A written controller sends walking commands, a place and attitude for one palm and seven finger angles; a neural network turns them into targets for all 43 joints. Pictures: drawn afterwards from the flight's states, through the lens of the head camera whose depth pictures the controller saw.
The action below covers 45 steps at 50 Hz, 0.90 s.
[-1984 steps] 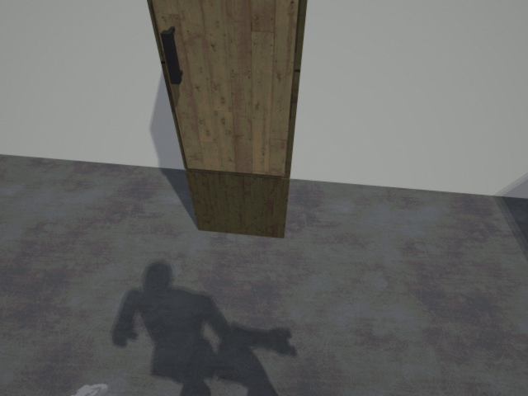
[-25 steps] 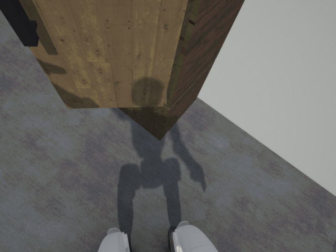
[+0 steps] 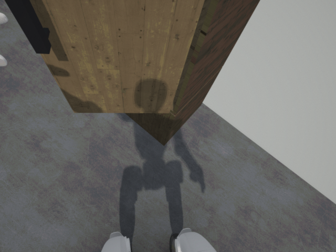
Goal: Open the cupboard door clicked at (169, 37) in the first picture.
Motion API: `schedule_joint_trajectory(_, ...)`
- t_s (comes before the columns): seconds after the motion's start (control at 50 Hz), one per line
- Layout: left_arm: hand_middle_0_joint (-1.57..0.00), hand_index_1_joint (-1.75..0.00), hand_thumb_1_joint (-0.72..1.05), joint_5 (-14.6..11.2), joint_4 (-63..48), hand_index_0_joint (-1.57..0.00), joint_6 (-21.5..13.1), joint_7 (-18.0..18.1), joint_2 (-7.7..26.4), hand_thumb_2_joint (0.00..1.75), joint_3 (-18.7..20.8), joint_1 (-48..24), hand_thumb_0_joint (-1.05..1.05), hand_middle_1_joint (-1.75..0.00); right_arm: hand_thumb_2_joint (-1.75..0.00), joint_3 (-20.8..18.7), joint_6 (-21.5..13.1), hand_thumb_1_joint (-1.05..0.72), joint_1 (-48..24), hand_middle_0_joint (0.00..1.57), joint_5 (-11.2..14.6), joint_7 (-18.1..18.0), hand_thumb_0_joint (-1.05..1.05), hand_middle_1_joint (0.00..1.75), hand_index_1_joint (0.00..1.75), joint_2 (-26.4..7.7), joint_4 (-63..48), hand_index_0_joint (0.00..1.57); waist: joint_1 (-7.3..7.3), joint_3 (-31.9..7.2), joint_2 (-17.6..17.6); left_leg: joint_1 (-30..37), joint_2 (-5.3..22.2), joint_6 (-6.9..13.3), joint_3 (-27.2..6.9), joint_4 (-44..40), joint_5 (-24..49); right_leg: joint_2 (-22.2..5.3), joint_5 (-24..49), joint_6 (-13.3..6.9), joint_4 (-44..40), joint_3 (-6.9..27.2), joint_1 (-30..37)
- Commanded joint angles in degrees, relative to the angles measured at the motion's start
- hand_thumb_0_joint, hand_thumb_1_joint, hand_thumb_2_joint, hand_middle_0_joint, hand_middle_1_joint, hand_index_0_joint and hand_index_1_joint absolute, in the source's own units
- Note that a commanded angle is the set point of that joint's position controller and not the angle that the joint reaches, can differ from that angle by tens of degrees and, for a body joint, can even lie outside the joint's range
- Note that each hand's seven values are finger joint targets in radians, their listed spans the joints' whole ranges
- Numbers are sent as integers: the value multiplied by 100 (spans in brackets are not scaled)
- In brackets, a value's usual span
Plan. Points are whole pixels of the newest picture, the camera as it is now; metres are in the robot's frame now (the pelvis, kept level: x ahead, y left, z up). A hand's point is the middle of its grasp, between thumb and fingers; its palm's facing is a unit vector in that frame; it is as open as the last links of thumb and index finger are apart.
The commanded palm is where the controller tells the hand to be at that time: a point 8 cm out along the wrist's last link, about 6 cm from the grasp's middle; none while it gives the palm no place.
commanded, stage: move the hooked fingers beside the handle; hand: left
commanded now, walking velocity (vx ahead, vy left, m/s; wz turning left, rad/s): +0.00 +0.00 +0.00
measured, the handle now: (31, 13) +0.58 +0.22 +0.14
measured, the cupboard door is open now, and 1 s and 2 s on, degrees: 44 44 43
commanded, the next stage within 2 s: slide the fingers in behind the handle in 0.64 s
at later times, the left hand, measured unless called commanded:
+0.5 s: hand out of the picture +0.53 +0.27 +0.14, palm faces -0.04 -1.00 -0.01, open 14.0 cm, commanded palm +0.53 +0.31 +0.14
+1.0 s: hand out of the picture +0.53 +0.27 +0.15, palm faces -0.07 -1.00 +0.01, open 14.0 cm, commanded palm +0.53 +0.30 +0.14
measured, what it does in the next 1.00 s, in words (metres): stands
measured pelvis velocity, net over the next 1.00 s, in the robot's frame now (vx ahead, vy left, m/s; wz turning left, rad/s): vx -0.01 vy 0.01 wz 0.00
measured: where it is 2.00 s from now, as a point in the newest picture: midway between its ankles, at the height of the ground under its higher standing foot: outside the picture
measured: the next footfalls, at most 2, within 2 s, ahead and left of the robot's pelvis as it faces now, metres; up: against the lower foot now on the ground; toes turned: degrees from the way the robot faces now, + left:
none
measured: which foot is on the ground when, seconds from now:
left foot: down 0.00-1.00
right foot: down 0.00-1.00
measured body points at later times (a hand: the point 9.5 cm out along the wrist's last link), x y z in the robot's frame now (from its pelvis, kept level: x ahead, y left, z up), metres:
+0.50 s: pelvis -0.02 -0.01 -0.01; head +0.14 +0.02 +0.41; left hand +0.53 +0.32 +0.15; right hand -0.07 -0.28 -0.10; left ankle -0.02 +0.10 -0.69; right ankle -0.03 -0.15 -0.69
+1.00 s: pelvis -0.01 +0.01 -0.01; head +0.14 +0.04 +0.42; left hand +0.53 +0.33 +0.15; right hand -0.07 -0.25 -0.09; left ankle -0.02 +0.10 -0.69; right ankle -0.03 -0.15 -0.69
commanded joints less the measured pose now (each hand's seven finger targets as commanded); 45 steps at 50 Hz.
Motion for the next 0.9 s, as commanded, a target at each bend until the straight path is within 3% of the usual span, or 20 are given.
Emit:
schedule_joint_trajectory(0.0,-30,-120,-50,-195,-993,-30,-281,50,1344,30,-40,-2476,0,-120,-90,-433,-46,-90,1210,20,28,-141,0,30,30,-1238,-99,20,-94,-2489,1387,3123,-223,65,-353,-237,3771,354,2408,-220,-216,-83,167)
schedule_joint_trajectory(0.02,-30,-120,-50,-156,-970,-30,-270,77,1395,30,-50,-2560,0,-120,-90,-432,-53,-90,1188,20,27,-147,0,30,30,-1241,-83,20,-111,-2510,1471,3120,-220,63,-336,-226,3708,340,2421,-204,-214,-65,151)
schedule_joint_trajectory(0.08,-30,-120,-50,-84,-889,-30,-328,144,1635,30,52,-2521,0,-120,-90,-404,-63,-90,1175,20,31,-176,0,30,30,-1250,-118,20,-106,-2507,1165,2813,-250,104,-301,-202,3416,324,2466,-195,-168,-33,372)
schedule_joint_trajectory(0.12,-30,-120,-50,-80,-1118,-30,-477,179,1863,30,232,-2620,0,-120,-90,-403,-68,-90,1169,20,24,-185,0,30,30,-1252,-138,20,-46,-2875,1328,2986,-263,92,-307,-160,3599,322,2620,-207,-111,2,504)
schedule_joint_trajectory(0.2,-30,-120,-50,-100,-887,-30,-559,166,1896,30,178,-2846,0,-120,-90,-351,-102,-90,1094,20,48,-223,0,30,30,-1256,-132,20,-176,-2610,1140,2569,-289,156,-235,-144,3033,322,2419,-192,-126,38,524)
schedule_joint_trajectory(0.22,-30,-120,-50,-65,-872,-30,-564,159,2092,30,229,-2951,0,-120,-90,-343,-105,-90,1078,20,61,-240,0,30,30,-1279,-108,20,-181,-2670,1171,2520,-278,162,-236,-127,2915,301,2367,-162,-141,75,566)
schedule_joint_trajectory(0.26,-30,-120,-50,2,-736,-30,-531,134,2045,30,124,-2881,0,-120,-90,-326,-114,-90,1079,20,76,-258,0,30,30,-1261,-128,20,-168,-2638,1201,2404,-297,162,-234,-138,2817,289,2302,-163,-129,70,572)
schedule_joint_trajectory(0.3,-30,-120,-50,20,-617,-30,-496,119,1803,30,-88,-2942,0,-120,-90,-297,-149,-90,1076,20,83,-275,0,30,30,-1241,-112,20,-248,-2537,1276,2405,-288,181,-217,-125,2738,293,2181,-167,-127,62,395)
schedule_joint_trajectory(0.4,-30,-120,-50,17,-468,-30,-450,39,2126,30,43,-3069,0,-120,-90,-247,-179,-90,1163,20,80,-325,0,30,30,-1271,-83,20,-265,-2689,1155,2110,-266,209,-202,-52,2542,305,2093,-154,-80,84,531)
schedule_joint_trajectory(0.44,-30,-120,-50,56,-499,-30,-469,24,2341,30,134,-3154,0,-120,-90,-246,-175,-90,1208,20,68,-332,0,30,30,-1284,-37,20,-268,-2807,1189,2103,-238,202,-220,-4,2587,300,2119,-135,-55,83,546)
schedule_joint_trajectory(0.5,-30,-120,-50,83,-463,-30,-475,31,2337,30,97,-3171,0,-120,-90,-213,-179,-90,1213,20,70,-334,0,30,30,-1264,-59,20,-282,-2727,1339,2007,-245,211,-191,18,2505,322,2018,-155,-42,86,435)
schedule_joint_trajectory(0.54,-30,-120,-50,137,-605,-30,-502,49,2526,30,216,-3144,0,-120,-90,-234,-156,-90,1267,20,63,-323,0,30,30,-1273,-49,20,-223,-2937,1487,2197,-221,184,-240,32,2646,316,2043,-148,-24,72,435)
schedule_joint_trajectory(0.6,-30,-120,-50,136,-661,-30,-488,48,2426,30,231,-3040,0,-120,-90,-251,-143,-90,1332,20,40,-286,0,30,30,-1268,-63,20,-183,-3003,1679,2518,-214,141,-302,10,2969,357,2061,-199,15,-11,187)
schedule_joint_trajectory(0.62,-30,-120,-50,110,-663,-30,-457,27,2428,30,240,-3102,0,-120,-90,-265,-131,-90,1330,20,50,-278,0,30,30,-1291,-30,20,-250,-3006,1598,2571,-182,135,-321,16,2977,352,2076,-167,-11,-22,151)
schedule_joint_trajectory(0.66,-30,-120,-50,109,-468,-30,-362,-16,2401,30,256,-2883,0,-120,-90,-264,-121,-90,1335,20,58,-267,0,30,30,-1294,-68,20,-195,-2802,1489,2427,-207,138,-311,-20,2861,367,1986,-172,-46,-36,138)
schedule_joint_trajectory(0.68,-30,-120,-50,97,-494,-30,-322,-32,2285,30,143,-2955,0,-120,-90,-269,-124,-90,1330,20,61,-263,0,30,30,-1296,-51,20,-273,-2720,1366,2363,-199,161,-294,-38,2762,367,1979,-156,-78,-32,132)
schedule_joint_trajectory(0.72,-30,-120,-50,125,-734,-30,-368,-12,2459,30,292,-2930,0,-120,-90,-285,-114,-90,1377,20,37,-248,0,30,30,-1305,-60,20,-158,-2924,1671,2679,-188,113,-365,-55,3106,365,2048,-184,-42,-63,83)
schedule_joint_trajectory(0.8,-30,-120,-50,10,-900,-30,-382,-6,1823,30,30,-2791,0,-120,-90,-343,-115,-90,1403,20,3,-184,0,30,30,-1268,-57,20,-204,-2756,1763,3084,-152,47,-445,-105,3449,406,1944,-223,-91,-138,-280)
schedule_joint_trajectory(0.82,-30,-120,-50,-19,-848,-30,-364,-2,1758,30,-14,-2861,0,-120,-90,-355,-109,-90,1395,20,6,-179,0,30,30,-1295,-25,20,-249,-2699,1592,3076,-129,34,-483,-124,3344,410,1852,-204,-107,-163,-338)
schedule_joint_trajectory(0.88,-30,-120,-50,-116,-970,-30,-343,32,1464,30,-101,-2857,0,-120,-90,-399,-147,-90,1395,20,-5,-152,0,30,30,-1292,-28,20,-244,-2699,1659,3243,-126,9,-506,-186,3322,402,1759,-219,-164,-169,-397)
